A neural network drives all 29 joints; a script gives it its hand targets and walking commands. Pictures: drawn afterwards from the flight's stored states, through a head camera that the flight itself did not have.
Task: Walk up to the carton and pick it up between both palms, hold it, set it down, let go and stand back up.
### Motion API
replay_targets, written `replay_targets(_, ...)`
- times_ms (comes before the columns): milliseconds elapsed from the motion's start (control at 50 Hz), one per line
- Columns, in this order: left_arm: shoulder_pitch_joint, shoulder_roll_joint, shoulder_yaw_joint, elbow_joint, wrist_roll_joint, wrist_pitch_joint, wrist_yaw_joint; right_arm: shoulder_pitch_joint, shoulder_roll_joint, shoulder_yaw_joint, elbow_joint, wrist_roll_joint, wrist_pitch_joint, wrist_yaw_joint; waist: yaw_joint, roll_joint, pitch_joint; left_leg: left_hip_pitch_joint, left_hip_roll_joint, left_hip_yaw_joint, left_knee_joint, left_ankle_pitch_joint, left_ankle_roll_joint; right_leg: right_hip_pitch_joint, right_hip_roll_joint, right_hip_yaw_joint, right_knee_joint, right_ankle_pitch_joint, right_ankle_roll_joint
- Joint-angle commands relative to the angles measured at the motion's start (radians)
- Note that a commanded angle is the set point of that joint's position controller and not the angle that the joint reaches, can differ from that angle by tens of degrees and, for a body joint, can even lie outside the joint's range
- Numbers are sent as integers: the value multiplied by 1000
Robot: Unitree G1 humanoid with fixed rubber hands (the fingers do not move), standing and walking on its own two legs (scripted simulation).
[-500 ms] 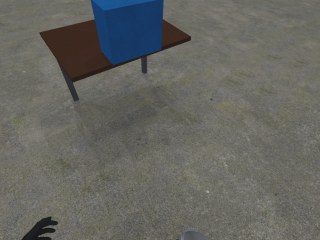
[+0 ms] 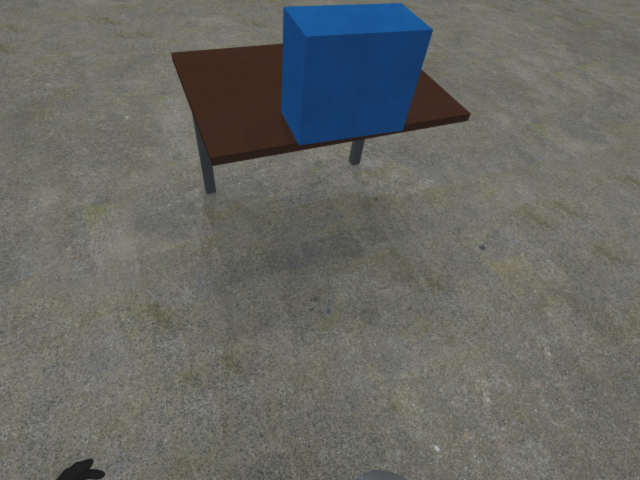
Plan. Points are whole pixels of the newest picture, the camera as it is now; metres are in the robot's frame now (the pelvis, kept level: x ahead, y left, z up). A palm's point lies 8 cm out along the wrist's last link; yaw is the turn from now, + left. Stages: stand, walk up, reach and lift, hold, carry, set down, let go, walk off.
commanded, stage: walk up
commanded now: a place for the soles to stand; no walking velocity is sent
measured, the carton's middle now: (349, 75) +1.06 -0.10 -0.02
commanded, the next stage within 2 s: none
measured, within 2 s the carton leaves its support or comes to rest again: neither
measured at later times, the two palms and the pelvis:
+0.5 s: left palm out of the picture +0.15 +0.20 -0.07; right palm out of the picture +0.15 -0.45 -0.07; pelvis +0.07 -0.13 +0.01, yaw +9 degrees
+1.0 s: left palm out of the picture +0.15 +0.14 -0.10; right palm out of the picture +0.24 -0.53 -0.10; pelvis +0.13 -0.21 -0.02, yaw +13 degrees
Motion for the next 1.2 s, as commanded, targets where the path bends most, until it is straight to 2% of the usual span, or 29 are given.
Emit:
replay_targets(0, -92, 191, 128, -127, 38, -13, 7, 147, -373, -137, -27, 3, -43, -50, -25, 198, -146, 375, 295, -589, -275, 499, 306, -392, -23, 227, 96, -78, 51)
replay_targets(60, -94, 165, 143, -147, 41, -10, 2, 148, -352, -125, -19, -11, -48, -51, -27, 232, -147, 274, 270, -507, -228, 672, 303, -305, -24, 212, 31, -41, 39)
replay_targets(160, -105, 154, 146, -153, 46, -17, -10, 108, -381, -141, -55, -19, -54, -66, -16, 244, -189, 170, 320, -533, -191, 481, 319, -260, -17, 230, -73, -6, 13)
replay_targets(180, -67, 151, 149, -130, 35, -23, -16, 47, -398, -141, -73, -19, -57, -71, 28, 281, -206, 48, 286, -439, -169, 390, 270, -96, -12, 222, -204, 93, 9)
replay_targets(220, 230, 204, 190, -11, 52, -38, -14, -49, -282, -88, -74, -27, -43, -64, 198, 79, -260, -406, 125, -159, 189, 196, 154, 515, 31, 233, -406, 124, 9)
replay_targets(240, 310, 290, 201, 8, 56, -41, -4, -10, -128, -43, -61, -12, -38, -64, 227, -283, -254, -560, -66, -51, 509, -218, 88, 524, -177, 461, -611, -41, 24)
replay_targets(260, 178, 324, 192, -45, 39, -36, 3, 16, -182, -53, -45, -1, -18, -72, 152, -233, -190, -594, -82, -32, 617, -159, 68, 371, -324, 753, -889, -443, 35)
replay_targets(280, 116, 351, 192, -73, 17, -34, 6, -22, -296, -98, -36, -4, -5, -67, 128, -61, -145, -510, -43, -95, 662, -85, 79, 272, -349, 834, -1024, -654, 60)
replay_targets(320, 30, 295, 184, -58, 37, -37, 16, 2, -322, -106, -6, 5, 9, -30, 66, -11, -51, -418, 16, -9, 639, 22, 80, 119, -270, 591, -964, -552, 79)
replay_targets(420, 29, 212, 159, -62, 26, -40, 10, 51, -302, -119, 25, 8, 11, -4, 40, 51, -2, -261, 62, -2, 418, 57, 44, 154, -240, 348, -917, -267, -8)
replay_targets(500, 116, 208, 157, -66, 38, -36, 9, -58, -266, -95, -29, 8, 2, 2, 109, 33, 1, -317, 60, 19, 168, -29, 26, 345, -234, 236, -845, -23, -105)
replay_targets(560, 160, 230, 168, -53, 51, -27, 12, -44, -264, -91, -20, 9, 3, -1, 124, 34, -80, -282, 49, 70, 97, -62, 42, 440, -269, 209, -791, 182, -85)
replay_targets(620, 94, 217, 163, -115, 57, -16, 7, 33, -258, -99, -2, 10, 10, -17, 84, 29, -112, -158, 43, 131, 27, -2, 44, 341, -267, 139, -776, 272, -98)
replay_targets(660, 1, 212, 156, -139, 63, -4, 2, 153, -240, -103, 42, 8, 2, -30, 6, 44, -117, 75, 19, 163, -128, 103, 68, 191, -233, 54, -652, 285, -76)
replay_targets(700, -45, 129, 125, -180, 56, 6, -1, 388, -316, -142, 112, -3, -3, -51, -122, 207, -227, 435, 33, -6, -248, 150, 99, -93, -92, -18, -270, 191, -22)
replay_targets(720, -44, 62, 105, -202, 42, 11, -1, 389, -408, -164, 99, -27, 4, -71, -121, 449, -178, 447, 177, -356, -422, -91, 172, -284, 36, -37, -66, -98, 41)
replay_targets(740, -38, 90, 104, -198, 56, 18, 0, 304, -457, -175, 56, -32, 6, -84, -88, 357, -177, 396, 337, -713, -471, -152, 267, -395, 38, 125, 79, -122, 105)
replay_targets(760, -36, 166, 131, -165, 58, 31, -5, 180, -461, -167, 6, -13, 2, -95, -65, 272, -152, 267, 414, -857, -492, -259, 353, -397, -3, 262, 149, -130, 109)
replay_targets(820, 29, 244, 160, -91, 47, 29, -11, 5, -393, -140, -30, -23, -15, -94, 14, 154, -76, 78, 323, -630, -405, -274, 327, -336, -30, 264, 161, -46, 78)
replay_targets(880, 66, 217, 177, -90, 35, 22, -31, -62, -411, -136, -26, -49, -23, -68, 36, 298, -107, -129, 250, -434, -349, -300, 283, -114, -33, 227, 35, -69, 54)
replay_targets(920, 91, 191, 168, -75, 23, 14, -37, -91, -414, -134, -29, -62, -26, -60, 51, 315, -44, -234, 256, -416, -359, -349, 279, -37, -30, 199, -132, -66, 28)
replay_targets(960, 378, 203, 189, 40, 38, 3, -23, -159, -358, -116, -40, -47, -9, -55, 217, 73, -157, -513, 138, -160, -2, -287, 172, 480, 45, 177, -367, -28, 36)
replay_targets(980, 494, 263, 195, 86, 46, -6, -12, -144, -192, -68, -48, -43, 3, -54, 278, -272, -101, -700, -110, -7, 466, -333, 106, 453, -36, 388, -608, -366, 72)
replay_targets(1000, 347, 308, 177, 28, 38, -14, 1, -117, -162, -56, -54, -26, 10, -57, 189, -239, -15, -746, -128, -61, 632, -240, 64, 260, -229, 752, -843, -638, 56)
replay_targets(1020, 188, 371, 193, -45, 22, -18, 13, -116, -278, -95, -44, -10, 15, -60, 111, -82, 34, -647, -101, -133, 630, -133, 63, 161, -316, 956, -1085, -837, 55)
replay_targets(1040, 118, 358, 183, -55, 14, -20, 18, -94, -324, -110, -16, -2, 11, -46, 79, 8, 61, -560, -48, -84, 622, -25, 56, 87, -299, 877, -1062, -701, 62)
replay_targets(1100, 71, 243, 163, -56, 28, -26, 25, -51, -300, -114, 23, 17, 4, -33, 34, 13, 144, -346, 9, -33, 467, 87, 41, -36, -152, 490, -900, -280, 56)
replay_targets(1120, 112, 224, 163, -37, 24, -25, 21, -33, -296, -112, 36, 15, 5, -23, 49, 29, 109, -323, 8, -33, 429, 74, 49, 44, -169, 484, -888, -267, 54)
replay_targets(1180, 171, 218, 155, -47, 25, -30, 22, -68, -276, -95, -2, 11, -15, -14, 72, 59, 71, -343, 20, -24, 221, -50, 36, 269, -228, 417, -807, 92, -105)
